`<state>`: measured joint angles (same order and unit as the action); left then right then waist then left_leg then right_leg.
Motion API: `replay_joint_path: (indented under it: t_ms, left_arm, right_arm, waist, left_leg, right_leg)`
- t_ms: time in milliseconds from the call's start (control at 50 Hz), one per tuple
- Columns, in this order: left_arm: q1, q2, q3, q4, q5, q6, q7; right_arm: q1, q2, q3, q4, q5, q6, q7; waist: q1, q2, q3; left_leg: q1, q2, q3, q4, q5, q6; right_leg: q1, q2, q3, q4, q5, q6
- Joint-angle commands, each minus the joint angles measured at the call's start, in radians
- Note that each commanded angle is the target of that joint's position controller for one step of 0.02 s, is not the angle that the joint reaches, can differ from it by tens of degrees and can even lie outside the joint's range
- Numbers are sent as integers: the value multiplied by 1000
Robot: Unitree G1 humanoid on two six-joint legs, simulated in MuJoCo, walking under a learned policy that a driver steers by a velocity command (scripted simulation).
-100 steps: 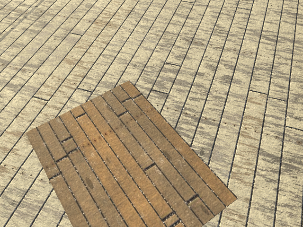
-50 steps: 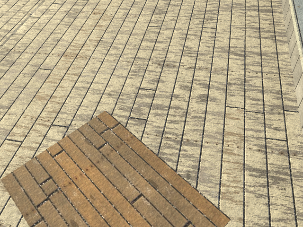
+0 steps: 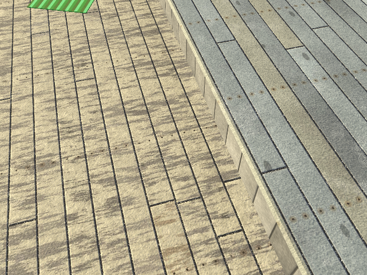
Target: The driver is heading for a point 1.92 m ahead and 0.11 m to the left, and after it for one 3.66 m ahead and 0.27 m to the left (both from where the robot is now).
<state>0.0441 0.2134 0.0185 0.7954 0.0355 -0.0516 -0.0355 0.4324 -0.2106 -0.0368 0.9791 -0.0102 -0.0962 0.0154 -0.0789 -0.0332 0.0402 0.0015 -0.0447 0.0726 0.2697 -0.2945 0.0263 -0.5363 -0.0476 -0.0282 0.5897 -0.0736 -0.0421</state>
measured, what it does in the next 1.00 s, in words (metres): walks ahead: right foot, then left foot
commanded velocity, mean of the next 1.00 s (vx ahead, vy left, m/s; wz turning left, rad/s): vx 0.07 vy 0.00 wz -0.02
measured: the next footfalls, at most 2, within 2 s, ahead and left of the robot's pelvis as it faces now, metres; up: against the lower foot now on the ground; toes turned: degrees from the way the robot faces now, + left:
right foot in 0.04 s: +0.19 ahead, -0.10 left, +0.00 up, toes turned -2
left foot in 0.42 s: +0.15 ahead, +0.10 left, +0.00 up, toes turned +2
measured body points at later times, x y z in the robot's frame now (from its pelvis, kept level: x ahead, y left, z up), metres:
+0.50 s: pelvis +0.11 -0.02 +0.00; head +0.11 -0.01 +0.45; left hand +0.14 +0.22 -0.15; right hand +0.15 -0.25 -0.15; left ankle +0.11 +0.10 -0.74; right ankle +0.15 -0.10 -0.74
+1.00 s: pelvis +0.14 +0.00 +0.01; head +0.14 +0.01 +0.46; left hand +0.12 +0.22 -0.16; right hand +0.13 -0.22 -0.15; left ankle +0.11 +0.10 -0.74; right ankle +0.15 -0.10 -0.74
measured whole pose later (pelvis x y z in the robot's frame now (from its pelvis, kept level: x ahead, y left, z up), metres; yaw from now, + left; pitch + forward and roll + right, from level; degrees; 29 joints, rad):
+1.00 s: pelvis +0.14 +0.00 +0.01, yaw +1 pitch -2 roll +0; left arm 0.29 0.15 0.00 1.15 0.01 -0.01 0.04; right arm 0.30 -0.14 0.01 1.13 -0.01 -0.02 -0.04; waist 0.01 0.00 0.03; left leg -0.11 -0.02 0.02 0.38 -0.24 0.03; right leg -0.16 0.01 -0.06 0.38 -0.19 -0.03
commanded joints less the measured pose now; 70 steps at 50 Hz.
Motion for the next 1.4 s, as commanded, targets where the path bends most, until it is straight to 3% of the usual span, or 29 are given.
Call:
replay_joint_path:
  t_ms: [20,40,60,80,100,120,140,160,180,260,320,360,400,420,440,460,480,540,600,700,980,1400]
  left_arm:
    - [131,78,22,6,11,-28,21]
    - [234,111,33,45,27,-42,29]
    - [357,179,47,61,44,-52,39]
    - [385,255,68,69,19,-36,39]
    - [374,203,65,65,-34,-21,35]
    - [280,149,45,57,-37,-20,38]
    - [207,89,27,50,-28,-19,42]
    - [178,63,17,52,-28,-20,49]
    - [166,52,11,61,-27,-20,55]
    - [163,71,6,96,-15,-29,57]
    - [193,87,9,127,-12,-13,56]
    - [194,94,11,141,-17,4,57]
    - [193,84,8,154,-25,17,60]
    - [208,68,5,161,-23,21,60]
    - [256,49,5,167,-30,24,58]
    - [277,28,1,190,-34,32,58]
    - [278,38,3,204,-28,34,59]
    - [285,59,10,231,-23,31,63]
    - [281,37,3,255,-26,28,67]
    - [286,25,-2,290,-26,33,72]
    - [306,6,-8,353,-27,40,82]
    - [334,-22,-15,389,-27,43,85]
  right_arm:
    - [-17,-154,-26,-32,10,-2,-13]
    - [-4,-139,-20,-29,15,0,-17]
    - [11,-101,-7,-59,19,0,-23]
    - [187,-11,11,-39,57,15,-27]
    - [133,-117,-18,-15,26,39,-39]
    - [51,-100,-18,-39,13,45,-35]
    - [6,-75,-12,-41,2,49,-34]
    - [-15,-69,-14,-40,-7,59,-30]
    - [3,-58,-12,-28,-17,73,-26]
    - [6,-15,1,-1,-13,105,-31]
    - [-57,-33,4,3,-11,122,-44]
    - [-79,-34,7,10,-10,123,-47]
    - [-91,-36,12,20,-18,114,-48]
    - [-84,-58,12,21,-25,103,-50]
    - [-108,-103,7,16,-21,92,-53]
    - [-131,-86,10,32,0,88,-48]
    - [-148,-55,18,34,3,80,-45]
    - [-137,-45,21,53,6,70,-51]
    - [-116,-37,22,70,5,71,-53]
    - [-103,-33,26,93,4,72,-55]
    - [-71,-8,37,137,3,74,-60]
    - [-32,15,42,161,3,73,-62]
  waist:
    - [104,109,-50]
    - [139,77,-105]
    - [172,-25,-217]
    - [124,-237,-387]
    - [144,-79,-370]
    - [111,-68,-242]
    - [88,-37,-159]
    - [67,-47,-112]
    - [44,-54,-109]
    - [17,-63,-130]
    - [49,-90,-119]
    - [49,-75,-88]
    - [39,-23,-34]
    - [45,12,-14]
    - [92,82,16]
    - [103,156,40]
    - [105,149,47]
    - [99,104,17]
    - [88,57,14]
    - [85,38,18]
    - [85,41,32]
    - [83,35,49]
  left_leg:
    - [-59,203,-83,153,776,84]
    - [-107,160,-59,293,698,60]
    - [-251,116,-21,514,333,29]
    - [-436,-14,-7,842,-333,4]
    - [-458,7,-104,910,-333,6]
    - [-495,37,-118,906,-285,7]
    - [-498,68,-120,852,-227,4]
    - [-461,88,-120,797,-186,-5]
    - [-382,91,-110,754,-146,-14]
    - [-251,72,-76,551,-91,-27]
    - [-214,67,-57,422,-51,-23]
    - [-170,63,-47,331,-2,-12]
    - [-89,76,-65,167,98,6]
    - [-65,138,-134,110,122,15]
    - [-120,199,-212,81,115,36]
    - [-266,201,-228,38,18,48]
    - [-324,188,-222,8,-10,33]
    - [-260,146,-171,26,92,13]
    - [-209,147,-166,39,138,22]
    - [-202,146,-163,38,160,26]
    - [-189,140,-158,33,192,29]
    - [-189,134,-160,24,177,33]
  right_leg:
    - [264,70,-41,-123,65,-30]
    - [419,45,-23,-166,160,-48]
    - [627,-170,164,-114,506,-87]
    - [835,-431,456,-101,855,-282]
    - [746,-373,439,-138,817,-289]
    - [640,-320,336,-178,753,-261]
    - [541,-274,275,-222,682,-225]
    - [463,-238,221,-256,660,-197]
    - [389,-208,175,-277,649,-178]
    - [308,-162,91,-296,569,-170]
    - [280,-155,117,-329,238,-164]
    - [229,-150,144,-347,-30,-149]
    - [148,-122,158,-348,-271,-93]
    - [123,-101,161,-334,-322,-57]
    - [134,-40,119,-310,-293,-27]
    - [261,5,69,-293,-205,-14]
    - [354,-4,72,-271,-130,-10]
    - [390,-34,93,-267,-62,-18]
    - [369,-37,91,-279,-60,-12]
    - [385,-39,86,-278,-38,-5]
    - [400,-47,81,-266,-10,2]
    - [390,-51,78,-264,-23,9]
